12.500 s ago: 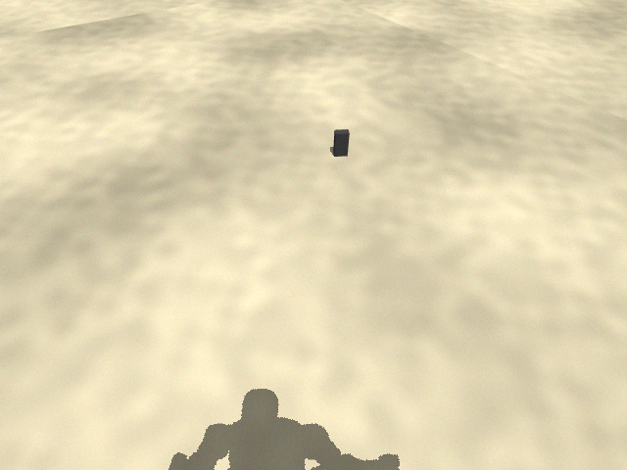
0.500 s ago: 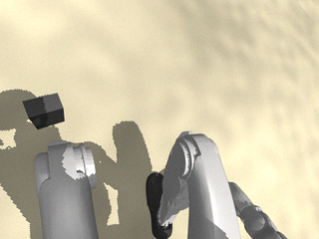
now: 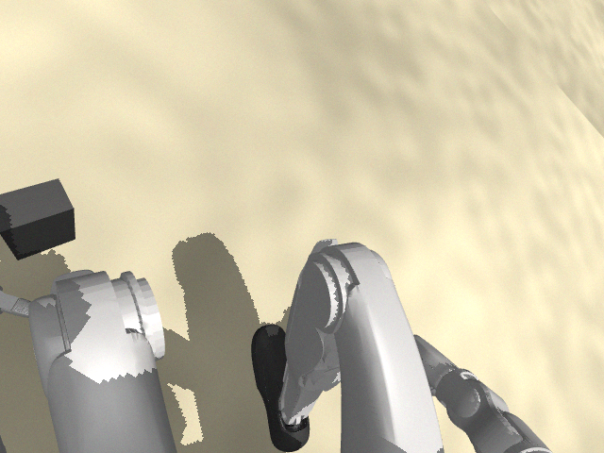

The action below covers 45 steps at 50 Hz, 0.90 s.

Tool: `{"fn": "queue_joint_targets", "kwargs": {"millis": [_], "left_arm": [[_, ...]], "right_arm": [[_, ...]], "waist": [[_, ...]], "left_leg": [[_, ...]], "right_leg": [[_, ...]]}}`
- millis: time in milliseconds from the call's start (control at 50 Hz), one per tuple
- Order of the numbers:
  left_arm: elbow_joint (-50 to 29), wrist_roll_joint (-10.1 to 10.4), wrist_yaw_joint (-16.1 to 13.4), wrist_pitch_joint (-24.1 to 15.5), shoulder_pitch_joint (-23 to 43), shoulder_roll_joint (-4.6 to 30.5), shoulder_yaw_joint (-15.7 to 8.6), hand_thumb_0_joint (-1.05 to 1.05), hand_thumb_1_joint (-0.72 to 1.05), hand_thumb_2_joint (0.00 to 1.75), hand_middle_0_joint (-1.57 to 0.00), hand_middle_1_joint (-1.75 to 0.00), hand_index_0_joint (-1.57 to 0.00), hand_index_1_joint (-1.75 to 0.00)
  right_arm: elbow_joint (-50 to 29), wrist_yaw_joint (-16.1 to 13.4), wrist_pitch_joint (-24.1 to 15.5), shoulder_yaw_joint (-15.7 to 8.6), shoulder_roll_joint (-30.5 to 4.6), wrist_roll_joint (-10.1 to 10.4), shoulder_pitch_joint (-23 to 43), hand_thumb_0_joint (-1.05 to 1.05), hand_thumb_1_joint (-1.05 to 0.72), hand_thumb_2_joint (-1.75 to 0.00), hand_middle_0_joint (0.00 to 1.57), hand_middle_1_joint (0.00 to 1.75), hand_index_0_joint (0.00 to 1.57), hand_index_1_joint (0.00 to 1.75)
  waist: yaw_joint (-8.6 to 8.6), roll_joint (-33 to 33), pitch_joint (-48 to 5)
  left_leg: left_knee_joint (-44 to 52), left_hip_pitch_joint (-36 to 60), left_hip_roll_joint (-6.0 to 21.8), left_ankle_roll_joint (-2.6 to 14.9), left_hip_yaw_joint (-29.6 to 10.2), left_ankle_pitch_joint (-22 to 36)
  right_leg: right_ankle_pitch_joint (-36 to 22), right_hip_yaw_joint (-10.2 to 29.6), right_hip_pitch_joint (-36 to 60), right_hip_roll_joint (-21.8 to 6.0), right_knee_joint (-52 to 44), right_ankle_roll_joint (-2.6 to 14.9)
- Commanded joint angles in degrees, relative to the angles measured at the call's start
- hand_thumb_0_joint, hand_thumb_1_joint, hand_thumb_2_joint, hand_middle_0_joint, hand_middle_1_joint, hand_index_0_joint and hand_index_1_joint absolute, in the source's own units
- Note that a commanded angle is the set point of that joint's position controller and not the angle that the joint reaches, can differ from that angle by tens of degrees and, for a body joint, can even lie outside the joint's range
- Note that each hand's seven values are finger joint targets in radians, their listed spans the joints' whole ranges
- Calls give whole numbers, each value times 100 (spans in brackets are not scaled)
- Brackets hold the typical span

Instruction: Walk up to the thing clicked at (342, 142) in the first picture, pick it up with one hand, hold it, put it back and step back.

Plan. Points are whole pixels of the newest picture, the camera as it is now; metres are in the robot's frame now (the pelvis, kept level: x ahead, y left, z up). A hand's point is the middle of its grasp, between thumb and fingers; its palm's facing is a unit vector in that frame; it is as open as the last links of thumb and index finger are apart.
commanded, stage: close in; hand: left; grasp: from the side
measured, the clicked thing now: (36, 222) +0.43 +0.24 -0.21
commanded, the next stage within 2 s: rest palm in 0.30 s
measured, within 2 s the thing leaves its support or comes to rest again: neither
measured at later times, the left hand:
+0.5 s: hand (25, 240) +0.39 +0.25 -0.17, palm faces +0.18 -0.98 +0.00, open 16.8 cm
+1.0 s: hand (28, 231) +0.40 +0.24 -0.18, palm faces +0.20 -0.98 -0.02, open 9.9 cm
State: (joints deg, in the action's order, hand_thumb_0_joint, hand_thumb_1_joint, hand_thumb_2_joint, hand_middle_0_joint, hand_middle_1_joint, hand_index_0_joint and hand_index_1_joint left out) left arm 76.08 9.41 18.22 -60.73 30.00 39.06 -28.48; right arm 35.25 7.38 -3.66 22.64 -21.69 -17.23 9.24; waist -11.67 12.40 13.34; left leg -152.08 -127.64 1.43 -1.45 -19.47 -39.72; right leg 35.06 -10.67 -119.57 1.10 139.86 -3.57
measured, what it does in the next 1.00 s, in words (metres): stands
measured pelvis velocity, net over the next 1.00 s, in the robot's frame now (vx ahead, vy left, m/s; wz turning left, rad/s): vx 0.00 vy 0.01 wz -0.05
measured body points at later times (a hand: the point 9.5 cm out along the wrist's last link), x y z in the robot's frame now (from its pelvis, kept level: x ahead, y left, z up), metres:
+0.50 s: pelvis +0.00 +0.00 +0.00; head +0.21 +0.18 +0.35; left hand +0.38 +0.30 -0.17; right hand +0.18 -0.24 -0.04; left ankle +0.08 +0.13 -0.25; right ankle +0.14 -0.13 -0.25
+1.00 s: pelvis +0.00 +0.01 +0.00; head +0.22 +0.19 +0.34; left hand +0.39 +0.30 -0.17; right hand +0.17 -0.24 -0.03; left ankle +0.08 +0.13 -0.25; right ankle +0.14 -0.13 -0.25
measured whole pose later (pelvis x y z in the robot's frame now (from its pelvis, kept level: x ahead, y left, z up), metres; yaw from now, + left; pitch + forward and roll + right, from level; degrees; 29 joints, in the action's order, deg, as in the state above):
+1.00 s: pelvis +0.00 +0.01 +0.00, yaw -3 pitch +11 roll -18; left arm 80.7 3.7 0.3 -67.5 31.8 43.0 -22.7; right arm 33.4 9.9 -1.4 28.3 -21.2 -21.2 11.0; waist -13.6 15.5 17.6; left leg -153.9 -126.9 1.4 -1.3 -23.5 -40.8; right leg 34.3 -13.6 -117.4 2.7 138.3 -4.5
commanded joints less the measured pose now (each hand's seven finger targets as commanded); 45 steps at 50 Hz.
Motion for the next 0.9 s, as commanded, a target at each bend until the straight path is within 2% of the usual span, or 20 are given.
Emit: {"fn": "queue_joint_targets", "kwargs": {"millis": [0, 80, 120, 140, 160, 180, 200, 220, 280, 320, 360, 380, 480, 540, 660, 700, 740, 840, 860, 880], "left_arm": [[-604, 62, -319, -531, 993, 907, -6, 0, -51, 0, -7, -5, -8, -3], [-598, -16, -529, -680, 1165, 1024, 72, 0, -48, 0, -8, -4, -9, -3], [-544, -78, -641, -729, 1100, 972, 136, 0, -45, 1, -8, -5, -8, -4], [-538, -78, -654, -759, 1113, 821, 258, 0, -47, 0, -8, -5, -8, -3], [-550, -97, -695, -792, 1064, 945, 196, 0, -46, 1, -7, -5, -8, -3], [-499, -100, -709, -797, 1038, 905, 237, 0, -45, 2, -8, -5, -8, -4], [-511, -130, -743, -808, 997, 962, 246, 0, -45, 2, -8, -5, -8, -3], [-488, -138, -798, -825, 1023, 904, 285, 0, -45, 2, -8, -5, -8, -4], [-489, -154, -957, -867, 961, 932, 263, 0, -46, 4, -8, -5, -8, -4], [-524, -172, -1044, -898, 963, 799, 386, 0, -44, 4, -7, -4, -7, -4], [-544, -229, -1143, -929, 1061, 930, 397, 0, -40, 7, -8, -6, -8, -5], [-478, -238, -1181, -939, 956, 841, 428, 0, -40, 7, -8, -5, -7, -5], [-421, -333, -1415, -1007, 984, 933, 445, 0, -29, 11, -14, -7, -12, -7], [-452, -326, -1503, -1044, 1048, 948, 458, 0, -11, 25, -31, -23, -30, -24], [-374, -450, -1680, -1055, 1218, 1019, 555, 0, 7, 34, -37, -30, -36, -30], [-313, -487, -1693, -1045, 1118, 1016, 556, 0, 12, 36, -40, -32, -38, -32], [-308, -489, -1728, -1055, 1194, 996, 588, 0, 17, 40, -42, -34, -41, -35], [-257, -508, -1788, -1039, 1161, 1042, 582, 0, 33, 49, -53, -44, -52, -44], [-228, -511, -1798, -1057, 1254, 1073, 570, 0, 39, 51, -56, -46, -54, -46], [-225, -535, -1820, -1054, 1187, 1022, 591, 0, 42, 53, -57, -48, -56, -48]], "right_arm": [[-279, -45, 7, -599, -1931, -96, -49, 0, -92, -90, 20, 30, 20, 30], [-305, -24, 40, -501, -1926, -144, 9, 0, -92, -90, 20, 30, 20, 30], [-291, -1, 54, -482, -1941, -184, -30, 0, -92, -90, 20, 30, 20, 30], [-328, 9, 64, -462, -1947, -195, 24, 0, -92, -90, 20, 30, 20, 30], [-320, 20, 68, -448, -1972, -209, 21, 0, -92, -90, 20, 30, 20, 30], [-339, 17, 85, -428, -1982, -216, 18, 0, -92, -90, 20, 30, 20, 30], [-280, 14, 92, -440, -1993, -221, 10, 0, -92, -90, 20, 30, 20, 30], [-284, 17, 103, -430, -2005, -241, -9, 0, -92, -90, 20, 30, 20, 30], [-290, 43, 125, -396, -2011, -269, 9, 0, -92, -90, 20, 30, 20, 30], [-301, 67, 138, -370, -1995, -299, 25, 0, -92, -90, 20, 30, 20, 30], [-269, 76, 141, -331, -1978, -303, 9, 0, -92, -90, 20, 30, 20, 30], [-276, 83, 149, -336, -1981, -326, 11, 0, -92, -90, 20, 30, 20, 30], [-259, 111, 185, -272, -1983, -363, 31, 0, -91, -90, 20, 30, 20, 30], [-279, 119, 203, -250, -1986, -384, 52, 0, -90, -90, 20, 30, 20, 30], [-280, 138, 203, -208, -1970, -406, 68, 0, -90, -90, 20, 30, 20, 30], [-281, 143, 212, -228, -1986, -399, 116, 0, -90, -90, 20, 30, 20, 30], [-292, 145, 218, -221, -2013, -414, 104, 0, -89, -90, 20, 30, 20, 30], [-291, 147, 225, -184, -1988, -410, 117, 0, -89, -90, 20, 30, 20, 30], [-288, 146, 223, -163, -2009, -415, 128, 0, -89, -90, 20, 30, 20, 30], [-305, 158, 231, -182, -2017, -420, 116, 0, -88, -90, 20, 30, 20, 30]], "waist": [[-442, -2544, -3119], [-463, -2536, -2988], [-513, -2537, -2996], [-565, -2509, -3002], [-514, -2622, -2976], [-558, -2588, -3005], [-512, -2634, -2995], [-577, -2621, -2989], [-525, -2703, -2960], [-591, -2609, -2996], [-601, -2675, -2913], [-635, -2583, -2977], [-650, -2602, -2914], [-689, -2575, -2916], [-765, -2518, -2796], [-719, -2592, -2732], [-779, -2671, -2724], [-749, -2592, -2734], [-821, -2668, -2660], [-804, -2669, -2654]], "left_leg": [[1919, 2151, 146, -8, 680, 268], [1880, 1976, 131, 23, 687, 93], [1889, 2043, 146, 6, 651, 149], [1905, 2098, 145, -20, 607, 205], [1934, 2150, 159, -33, 585, 217], [1914, 2169, 152, -35, 572, 245], [1900, 2216, 167, -39, 575, 335], [1879, 2216, 160, -46, 561, 388], [1926, 2276, 169, -75, 513, 384], [1853, 2227, 154, -61, 527, 462], [1859, 2136, 146, -44, 534, 368], [1812, 2163, 138, -37, 541, 431], [1803, 2152, 157, -50, 475, 476], [1775, 2154, 157, -34, 488, 381], [1793, 2062, 173, -19, 448, 283], [1863, 2183, 201, -54, 398, 284], [1872, 2186, 195, -61, 388, 263], [1832, 2158, 201, -50, 383, 381], [1857, 2147, 210, -64, 331, 356], [1907, 2236, 216, -80, 309, 398]], "right_leg": [[-554, -726, 1352, 263, -1076, 410], [-460, -733, 1369, 280, -1112, 411], [-525, -762, 1433, 293, -1087, 399], [-574, -793, 1405, 281, -1074, 391], [-571, -800, 1394, 286, -1048, 401], [-614, -818, 1421, 289, -1058, 394], [-700, -792, 1419, 293, -1029, 403], [-749, -807, 1434, 296, -1027, 395], [-763, -854, 1464, 301, -1002, 401], [-839, -860, 1536, 321, -1028, 391], [-799, -866, 1569, 329, -1044, 389], [-856, -876, 1623, 336, -1067, 371], [-906, -922, 1647, 357, -1039, 377], [-849, -925, 1665, 379, -1095, 369], [-788, -967, 1613, 403, -1121, 362], [-788, -978, 1500, 394, -1081, 367], [-791, -990, 1528, 398, -1074, 370], [-887, -1001, 1558, 424, -1094, 373], [-878, -1035, 1539, 419, -1063, 367], [-906, -1046, 1525, 405, -1054, 364]]}}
